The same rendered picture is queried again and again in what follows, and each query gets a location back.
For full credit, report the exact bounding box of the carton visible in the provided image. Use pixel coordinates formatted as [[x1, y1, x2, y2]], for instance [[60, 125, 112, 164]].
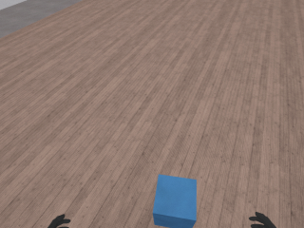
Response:
[[153, 174, 197, 228]]

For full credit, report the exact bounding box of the robot left hand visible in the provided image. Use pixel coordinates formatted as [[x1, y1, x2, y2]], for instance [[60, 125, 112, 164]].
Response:
[[48, 214, 71, 228]]

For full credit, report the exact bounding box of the robot right hand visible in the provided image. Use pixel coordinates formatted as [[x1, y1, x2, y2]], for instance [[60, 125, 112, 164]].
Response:
[[249, 212, 276, 228]]

